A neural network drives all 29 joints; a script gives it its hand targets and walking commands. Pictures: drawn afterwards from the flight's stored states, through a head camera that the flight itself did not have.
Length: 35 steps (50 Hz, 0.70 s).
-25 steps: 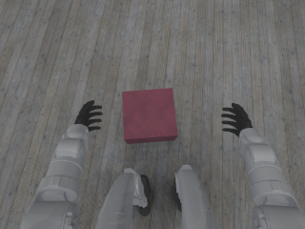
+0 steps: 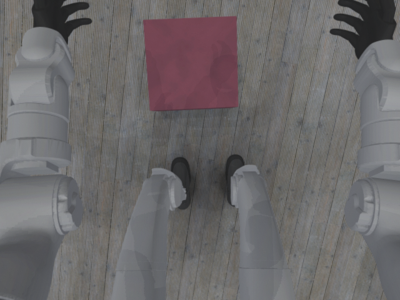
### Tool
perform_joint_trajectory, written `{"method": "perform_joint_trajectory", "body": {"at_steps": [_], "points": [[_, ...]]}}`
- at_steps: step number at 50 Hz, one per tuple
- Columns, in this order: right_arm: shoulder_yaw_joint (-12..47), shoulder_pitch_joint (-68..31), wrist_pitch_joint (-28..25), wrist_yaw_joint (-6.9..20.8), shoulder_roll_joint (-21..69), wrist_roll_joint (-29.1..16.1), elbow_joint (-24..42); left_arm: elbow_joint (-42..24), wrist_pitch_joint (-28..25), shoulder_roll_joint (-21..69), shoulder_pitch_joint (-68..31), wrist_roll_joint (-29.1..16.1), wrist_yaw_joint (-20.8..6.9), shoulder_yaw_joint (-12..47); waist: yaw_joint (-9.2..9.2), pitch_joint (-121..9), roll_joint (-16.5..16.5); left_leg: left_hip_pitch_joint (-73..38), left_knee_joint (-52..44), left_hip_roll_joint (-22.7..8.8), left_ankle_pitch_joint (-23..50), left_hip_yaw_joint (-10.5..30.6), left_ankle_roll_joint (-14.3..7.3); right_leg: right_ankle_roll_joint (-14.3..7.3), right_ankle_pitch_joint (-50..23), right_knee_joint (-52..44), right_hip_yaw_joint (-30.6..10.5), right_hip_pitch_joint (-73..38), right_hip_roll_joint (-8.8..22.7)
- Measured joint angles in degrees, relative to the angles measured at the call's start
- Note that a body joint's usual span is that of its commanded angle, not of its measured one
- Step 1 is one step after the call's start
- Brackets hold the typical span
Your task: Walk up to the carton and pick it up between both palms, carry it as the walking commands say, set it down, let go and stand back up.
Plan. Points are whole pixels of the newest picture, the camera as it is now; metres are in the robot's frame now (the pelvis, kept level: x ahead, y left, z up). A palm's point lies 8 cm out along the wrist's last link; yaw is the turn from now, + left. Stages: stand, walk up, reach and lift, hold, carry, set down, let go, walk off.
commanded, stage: reach and lift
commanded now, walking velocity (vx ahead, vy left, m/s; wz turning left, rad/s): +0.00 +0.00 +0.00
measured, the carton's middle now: (192, 69) +0.53 +0.02 -0.57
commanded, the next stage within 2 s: none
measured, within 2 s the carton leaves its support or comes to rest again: neither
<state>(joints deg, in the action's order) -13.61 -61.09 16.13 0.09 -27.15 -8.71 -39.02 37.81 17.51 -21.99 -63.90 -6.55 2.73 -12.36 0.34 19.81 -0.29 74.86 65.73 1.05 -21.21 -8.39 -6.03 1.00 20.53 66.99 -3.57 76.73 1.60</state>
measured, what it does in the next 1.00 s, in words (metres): lowers itself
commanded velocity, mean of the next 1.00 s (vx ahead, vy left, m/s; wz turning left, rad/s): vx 0.00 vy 0.00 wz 0.00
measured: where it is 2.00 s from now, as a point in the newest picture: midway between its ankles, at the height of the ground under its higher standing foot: (208, 191)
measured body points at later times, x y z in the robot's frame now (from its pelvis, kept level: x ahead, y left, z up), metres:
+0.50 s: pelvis -0.04 -0.02 -0.05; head +0.33 -0.02 +0.20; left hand +0.55 +0.21 -0.17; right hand +0.53 -0.24 -0.19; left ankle +0.08 +0.07 -0.62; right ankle +0.09 -0.14 -0.62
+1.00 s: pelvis -0.06 -0.02 -0.19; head +0.32 +0.00 +0.02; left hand +0.53 +0.23 -0.33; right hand +0.54 -0.23 -0.34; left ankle +0.08 +0.07 -0.62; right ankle +0.09 -0.14 -0.62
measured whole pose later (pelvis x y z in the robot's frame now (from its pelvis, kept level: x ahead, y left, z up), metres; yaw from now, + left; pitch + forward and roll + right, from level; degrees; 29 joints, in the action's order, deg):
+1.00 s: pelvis -0.06 -0.02 -0.19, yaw +3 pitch +33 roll +2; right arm -11.6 -87.2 21.2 -5.1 -31.1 -13.2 -46.4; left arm 49.8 21.5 -30.4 -91.4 -12.5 2.4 -8.7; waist 0.3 30.2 -1.0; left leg 112.7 105.2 -0.1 -25.7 -7.8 -5.5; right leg 1.0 26.1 106.9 -2.9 114.0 2.0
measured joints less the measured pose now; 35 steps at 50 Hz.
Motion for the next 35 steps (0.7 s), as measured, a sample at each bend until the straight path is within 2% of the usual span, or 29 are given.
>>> {"method": "perform_joint_trajectory", "body": {"at_steps": [3, 8, 13, 15, 18, 22, 26, 35], "points": [[0.0, -5.5, 0.5, -0.7, -3.0, -2.4, 5.6, -1.2, 1.1, -3.5, -6.9, -1.8, 0.2, 0.0, 0.0, 11.8, 0.0, -4.2, 0.0, 0.0, 0.1, 0.3, 0.2, 0.0, -0.2, 0.0, 0.0, -4.1, -0.2], [1.9, -6.3, 3.2, -1.9, -2.4, -5.0, 7.2, -1.8, 3.6, -3.7, -6.3, -3.8, 0.2, 0.0, -0.02, 10.6, 0.0, -1.4, 0.0, -0.2, 0.4, 0.4, 0.6, 0.0, -0.5, 0.1, 0.0, -1.2, -0.5], [2.6, -8.2, 3.2, -3.3, -0.1, -4.9, 7.5, -2.1, 1.9, -3.8, -7.5, -3.8, -0.7, -1.5, -0.02, 10.3, -0.2, -1.1, 1.0, -0.2, 0.4, 0.6, 1.1, 0.0, -0.2, 1.5, 0.0, -0.8, -0.5], [2.5, -10.2, 3.1, -3.5, 0.2, -4.1, 5.4, -1.1, 0.9, -4.1, -9.4, -3.8, -1.5, -2.0, -0.02, 10.2, -0.4, -0.6, 1.7, -0.2, 0.1, 0.6, 1.2, 0.0, 0.1, 2.4, 0.0, -0.2, -0.5], [1.9, -13.8, 2.9, -3.6, 0.2, -2.3, 0.0, 3.9, -0.5, -4.7, -13.9, -3.7, -3.1, -2.3, -0.01, 10.1, -0.7, 1.1, 3.6, -0.2, 0.1, 0.6, 1.3, 0.0, 0.2, 4.5, 0.0, 1.7, -0.5], [1.3, -16.6, 2.5, -3.8, 0.0, -1.5, -3.6, 9.2, -1.1, -5.0, -18.4, -3.2, -4.0, -2.3, -0.01, 10.1, -0.8, 4.9, 7.2, -0.2, 0.0, 0.6, 1.4, 0.0, 0.6, 8.3, 0.0, 5.4, -0.3], [1.3, -18.9, 2.4, -3.9, -0.4, -1.5, -5.6, 11.8, -1.0, -5.0, -20.9, -2.9, -4.0, -2.3, -0.01, 10.2, -0.8, 10.1, 12.2, -0.2, -0.6, 0.6, 1.4, 0.0, 1.4, 13.5, 0.1, 10.7, -0.1], [1.4, -23.2, 2.9, -5.8, -2.4, -2.5, -5.9, 12.0, 2.1, -6.3, -24.2, -2.9, -2.2, -2.0, -0.01, 10.4, -0.8, 24.1, 25.0, -0.4, -2.0, 0.6, 1.3, 0.0, 3.2, 26.3, 0.3, 24.4, 0.4]]}}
